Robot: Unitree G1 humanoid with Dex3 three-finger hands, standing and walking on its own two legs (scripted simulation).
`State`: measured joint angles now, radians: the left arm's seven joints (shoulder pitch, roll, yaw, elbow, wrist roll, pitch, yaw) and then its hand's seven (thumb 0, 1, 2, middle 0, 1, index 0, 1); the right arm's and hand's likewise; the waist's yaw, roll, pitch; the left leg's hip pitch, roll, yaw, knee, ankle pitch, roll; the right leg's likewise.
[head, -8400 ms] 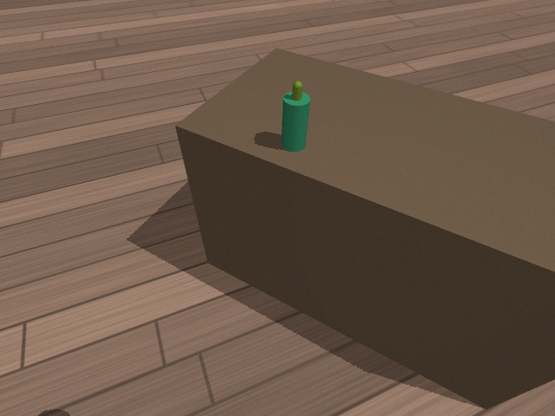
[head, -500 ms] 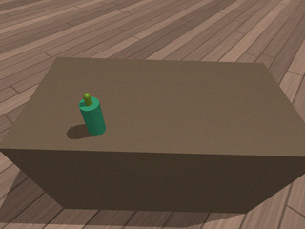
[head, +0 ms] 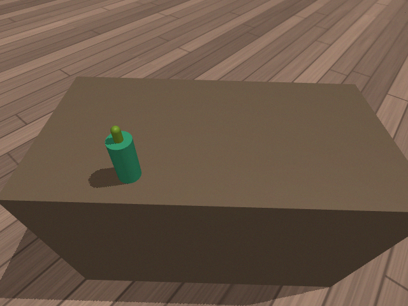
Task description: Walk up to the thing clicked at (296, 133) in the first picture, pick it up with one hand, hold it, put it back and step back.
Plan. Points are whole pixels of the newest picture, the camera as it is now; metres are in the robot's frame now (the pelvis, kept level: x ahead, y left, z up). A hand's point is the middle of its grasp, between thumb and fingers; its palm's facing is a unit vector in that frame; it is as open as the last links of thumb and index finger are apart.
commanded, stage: stand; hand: left
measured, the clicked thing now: (122, 153) +0.47 +0.21 +0.01
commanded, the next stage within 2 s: rise first in 0.72 s
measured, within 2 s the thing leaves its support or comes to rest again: neither
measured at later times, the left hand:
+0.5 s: hand out of the picture +0.07 +0.25 -0.16, palm faces -0.02 -0.94 -0.34, open 7.3 cm
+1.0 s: hand out of the picture +0.15 +0.24 -0.14, palm faces +0.13 -0.94 -0.31, open 9.5 cm
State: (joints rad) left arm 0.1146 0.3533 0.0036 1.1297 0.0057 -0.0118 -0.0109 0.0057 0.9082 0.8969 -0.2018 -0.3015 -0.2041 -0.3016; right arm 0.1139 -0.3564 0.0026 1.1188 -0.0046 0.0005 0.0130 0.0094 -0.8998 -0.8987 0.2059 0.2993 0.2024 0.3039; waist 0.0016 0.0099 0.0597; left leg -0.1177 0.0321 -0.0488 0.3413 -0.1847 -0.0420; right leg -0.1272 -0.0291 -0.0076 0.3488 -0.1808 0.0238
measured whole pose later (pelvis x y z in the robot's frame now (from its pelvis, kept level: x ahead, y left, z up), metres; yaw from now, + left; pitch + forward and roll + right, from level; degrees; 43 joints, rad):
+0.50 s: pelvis +0.00 +0.00 +0.00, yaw +0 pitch -2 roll +0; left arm 0.11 0.35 0.01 1.13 0.01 -0.01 -0.01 0.01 0.91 0.90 -0.20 -0.30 -0.20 -0.30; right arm 0.12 -0.35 0.00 1.12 0.00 0.00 0.01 0.01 -0.90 -0.90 0.21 0.30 0.20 0.30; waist 0.00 0.01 0.06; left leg -0.11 0.03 -0.05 0.34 -0.19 -0.04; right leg -0.12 -0.03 -0.01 0.35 -0.19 0.02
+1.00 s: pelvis -0.01 +0.00 -0.01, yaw -1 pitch +0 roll +0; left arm 0.07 0.30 0.07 0.89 -0.08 -0.08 0.05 0.01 0.67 0.66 -0.12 -0.17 -0.11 -0.17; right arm 0.03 -0.30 -0.07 0.95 0.07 -0.08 -0.06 0.01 -0.66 -0.66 0.11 0.16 0.11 0.16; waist 0.00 0.01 0.09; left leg -0.22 0.03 -0.03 0.44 -0.22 -0.04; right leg -0.24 -0.03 0.01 0.45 -0.21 0.03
